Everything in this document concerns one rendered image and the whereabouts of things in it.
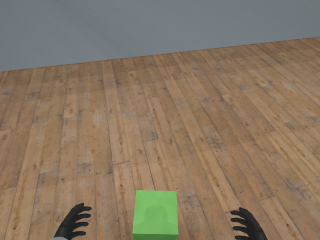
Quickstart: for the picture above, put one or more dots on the carton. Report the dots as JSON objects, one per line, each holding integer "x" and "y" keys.
{"x": 155, "y": 215}

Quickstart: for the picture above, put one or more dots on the left robot hand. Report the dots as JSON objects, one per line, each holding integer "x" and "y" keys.
{"x": 68, "y": 225}

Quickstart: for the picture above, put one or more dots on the right robot hand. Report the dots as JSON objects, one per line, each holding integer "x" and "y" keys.
{"x": 252, "y": 229}

